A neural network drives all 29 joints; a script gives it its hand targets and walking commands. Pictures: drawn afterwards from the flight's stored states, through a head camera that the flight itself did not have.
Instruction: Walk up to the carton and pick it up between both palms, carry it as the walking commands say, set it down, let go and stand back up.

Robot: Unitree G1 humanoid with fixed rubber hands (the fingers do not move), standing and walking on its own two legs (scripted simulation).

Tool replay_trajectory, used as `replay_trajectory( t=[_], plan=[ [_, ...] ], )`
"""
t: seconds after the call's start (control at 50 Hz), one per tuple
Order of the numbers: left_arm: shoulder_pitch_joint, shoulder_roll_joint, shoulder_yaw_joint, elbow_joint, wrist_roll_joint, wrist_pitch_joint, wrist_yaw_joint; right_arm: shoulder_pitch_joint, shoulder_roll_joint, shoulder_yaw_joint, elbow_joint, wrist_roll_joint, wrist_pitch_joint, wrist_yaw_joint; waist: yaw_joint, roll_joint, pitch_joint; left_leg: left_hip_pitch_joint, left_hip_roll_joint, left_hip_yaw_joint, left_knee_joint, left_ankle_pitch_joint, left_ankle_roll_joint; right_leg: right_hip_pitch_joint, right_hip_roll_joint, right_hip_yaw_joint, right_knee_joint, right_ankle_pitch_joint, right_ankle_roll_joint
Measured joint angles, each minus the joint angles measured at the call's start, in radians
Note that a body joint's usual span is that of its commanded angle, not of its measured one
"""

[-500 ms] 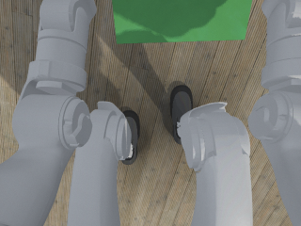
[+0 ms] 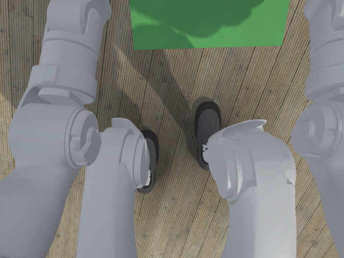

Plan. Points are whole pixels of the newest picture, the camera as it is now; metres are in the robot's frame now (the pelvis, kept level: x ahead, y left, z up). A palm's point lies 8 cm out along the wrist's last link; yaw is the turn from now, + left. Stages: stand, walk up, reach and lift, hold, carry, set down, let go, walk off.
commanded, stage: set down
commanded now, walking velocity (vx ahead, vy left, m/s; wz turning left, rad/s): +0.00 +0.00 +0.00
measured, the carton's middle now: out of the picture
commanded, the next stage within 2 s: none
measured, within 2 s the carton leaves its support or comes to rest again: rests again in 0.22 s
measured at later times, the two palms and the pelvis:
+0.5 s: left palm out of the picture +0.56 +0.09 -0.20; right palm out of the picture +0.54 -0.25 -0.20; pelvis +0.00 +0.00 -0.01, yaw +1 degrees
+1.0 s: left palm out of the picture +0.57 +0.09 -0.20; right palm out of the picture +0.54 -0.25 -0.20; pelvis +0.00 +0.00 -0.02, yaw +2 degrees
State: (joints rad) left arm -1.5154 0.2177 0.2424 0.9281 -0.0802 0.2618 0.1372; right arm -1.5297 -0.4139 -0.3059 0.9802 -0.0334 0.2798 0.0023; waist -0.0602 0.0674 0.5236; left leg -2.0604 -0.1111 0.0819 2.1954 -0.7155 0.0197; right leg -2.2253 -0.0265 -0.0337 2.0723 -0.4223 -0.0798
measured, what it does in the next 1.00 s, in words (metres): stands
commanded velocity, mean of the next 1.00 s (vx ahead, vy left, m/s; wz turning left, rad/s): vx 0.00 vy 0.00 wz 0.00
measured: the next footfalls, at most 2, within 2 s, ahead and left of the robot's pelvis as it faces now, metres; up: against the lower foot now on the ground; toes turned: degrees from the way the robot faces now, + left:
none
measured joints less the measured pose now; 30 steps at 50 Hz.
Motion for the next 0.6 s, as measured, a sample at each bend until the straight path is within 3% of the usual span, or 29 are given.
replay_trajectory(
  t=[0.6],
  plan=[
    [-0.013,0.026,-0.026,0.043,-0.023,-0.028,-0.024,-0.023,-0.015,0.000,0.050,0.000,-0.048,0.040,-0.019,0.007,0.001,-0.043,-0.028,-0.001,0.031,0.000,0.001,-0.027,-0.031,0.000,0.036,-0.023,0.001]
  ],
)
